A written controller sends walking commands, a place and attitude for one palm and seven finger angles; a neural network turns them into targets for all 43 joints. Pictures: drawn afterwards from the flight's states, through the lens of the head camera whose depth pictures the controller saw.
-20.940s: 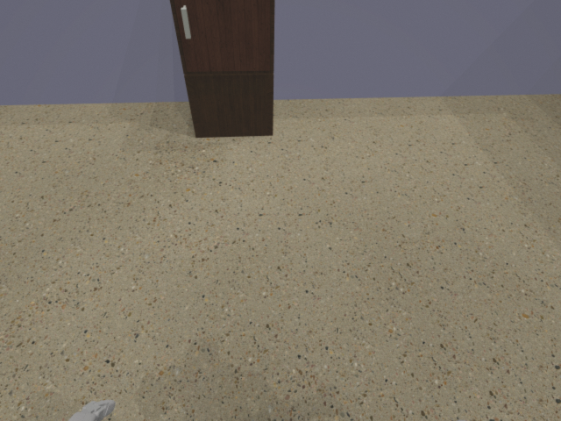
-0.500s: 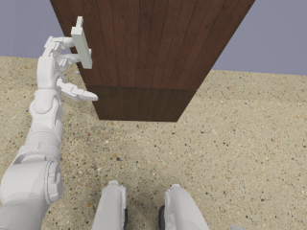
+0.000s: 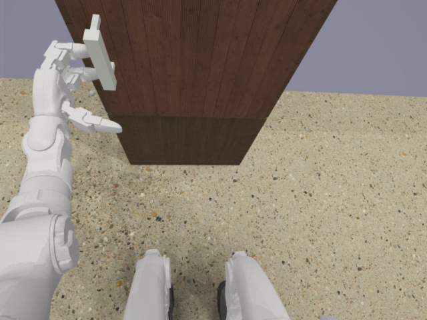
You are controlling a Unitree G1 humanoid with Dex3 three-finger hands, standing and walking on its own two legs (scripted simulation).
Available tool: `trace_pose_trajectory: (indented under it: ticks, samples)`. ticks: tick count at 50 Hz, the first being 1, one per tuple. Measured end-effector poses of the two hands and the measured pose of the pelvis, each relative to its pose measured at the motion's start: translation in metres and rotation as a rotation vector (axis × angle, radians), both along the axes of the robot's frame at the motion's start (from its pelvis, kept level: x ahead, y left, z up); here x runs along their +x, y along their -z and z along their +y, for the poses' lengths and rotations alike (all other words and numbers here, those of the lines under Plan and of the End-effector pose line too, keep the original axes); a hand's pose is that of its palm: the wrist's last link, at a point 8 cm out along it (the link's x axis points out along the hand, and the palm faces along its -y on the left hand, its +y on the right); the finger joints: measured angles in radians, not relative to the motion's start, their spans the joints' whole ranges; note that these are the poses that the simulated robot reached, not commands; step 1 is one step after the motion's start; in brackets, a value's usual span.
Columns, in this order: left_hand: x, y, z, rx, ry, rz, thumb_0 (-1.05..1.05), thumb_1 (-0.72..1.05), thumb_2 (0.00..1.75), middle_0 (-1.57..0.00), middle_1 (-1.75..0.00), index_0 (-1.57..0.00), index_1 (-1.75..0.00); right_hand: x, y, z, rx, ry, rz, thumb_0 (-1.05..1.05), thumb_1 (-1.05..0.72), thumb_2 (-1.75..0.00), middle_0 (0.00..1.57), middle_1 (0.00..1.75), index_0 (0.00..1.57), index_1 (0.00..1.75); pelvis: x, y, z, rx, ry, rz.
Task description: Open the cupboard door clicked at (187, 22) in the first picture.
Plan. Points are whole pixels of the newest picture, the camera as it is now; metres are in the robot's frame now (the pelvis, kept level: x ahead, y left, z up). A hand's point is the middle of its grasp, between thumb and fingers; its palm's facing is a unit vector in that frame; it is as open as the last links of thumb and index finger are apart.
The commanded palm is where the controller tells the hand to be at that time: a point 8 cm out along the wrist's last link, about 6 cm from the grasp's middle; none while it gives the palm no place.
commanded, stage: move the hooked fingers beside the handle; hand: left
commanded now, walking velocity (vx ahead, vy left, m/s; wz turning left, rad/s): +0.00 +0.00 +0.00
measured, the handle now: (103, 54) +0.58 +0.19 +0.05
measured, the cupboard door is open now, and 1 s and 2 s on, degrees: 0 0 0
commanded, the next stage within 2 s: slide the fingers in behind the handle in 1.88 s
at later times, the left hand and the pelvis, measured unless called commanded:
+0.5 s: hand (78, 94) +0.50 +0.22 +0.04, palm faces +0.04 -1.00 -0.04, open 14.0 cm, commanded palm +0.48 +0.25 +0.04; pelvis +0.00 -0.01 +0.00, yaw -1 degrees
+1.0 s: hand (58, 97) +0.49 +0.25 +0.04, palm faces +0.03 -1.00 -0.03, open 14.0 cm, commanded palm +0.48 +0.28 +0.04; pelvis +0.00 +0.00 +0.00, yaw -1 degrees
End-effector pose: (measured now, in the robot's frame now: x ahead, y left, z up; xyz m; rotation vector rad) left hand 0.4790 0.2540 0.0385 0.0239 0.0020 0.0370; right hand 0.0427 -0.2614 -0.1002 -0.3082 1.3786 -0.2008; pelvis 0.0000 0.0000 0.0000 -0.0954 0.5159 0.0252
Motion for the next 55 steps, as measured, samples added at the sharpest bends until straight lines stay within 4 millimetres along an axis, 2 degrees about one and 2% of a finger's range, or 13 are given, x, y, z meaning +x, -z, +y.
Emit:
trace_pose_trajectory:
  ticks: [15, 28, 39, 47, 55]
  samples:
    - [0.0, 0.001, 0.004, 0.009, 0.013, 0.014, -0.02, -0.5, 0.3, -0.3, -1.2, -0.29, -1.21, -0.004, 0.0, -0.006, -0.003, 0.023, -0.019, 0.0, -0.91, -0.89, 0.2, 0.3, 0.2, 0.3, -0.001, 0.001, -0.005, 0.006, 0.018, -0.002]
    - [-0.004, 0.0, 0.027, 0.012, -0.001, 0.014, -0.02, -0.5, 0.3, -0.3, -1.2, -0.3, -1.2, 0.003, 0.0, -0.01, -0.019, 0.016, -0.032, 0.0, -0.91, -0.89, 0.2, 0.3, 0.2, 0.3, 0.001, 0.002, -0.007, 0.004, 0.021, 0.001]
    - [-0.005, 0.003, 0.037, -0.001, 0.014, 0.028, -0.02, -0.5, 0.3, -0.3, -1.2, -0.3, -1.2, 0.009, -0.002, -0.01, -0.039, 0.0, -0.045, 0.0, -0.91, -0.89, 0.2, 0.3, 0.2, 0.3, 0.001, 0.003, -0.003, -0.004, 0.018, 0.004]
    - [-0.009, -0.003, 0.048, 0.01, 0.01, 0.001, -0.02, -0.5, 0.3, -0.3, -1.2, -0.3, -1.2, 0.007, -0.003, -0.005, -0.035, 0.004, -0.049, 0.0, -0.91, -0.89, 0.2, 0.3, 0.2, 0.3, 0.0, 0.002, 0.001, -0.008, 0.02, 0.001]
    - [-0.013, 0.001, 0.057, 0.003, 0.009, 0.032, -0.02, -0.5, 0.3, -0.3, -1.2, -0.3, -1.2, 0.003, -0.004, 0.0, -0.037, -0.005, -0.044, 0.0, -0.91, -0.89, 0.2, 0.3, 0.2, 0.3, -0.002, 0.003, 0.004, -0.011, 0.017, -0.001]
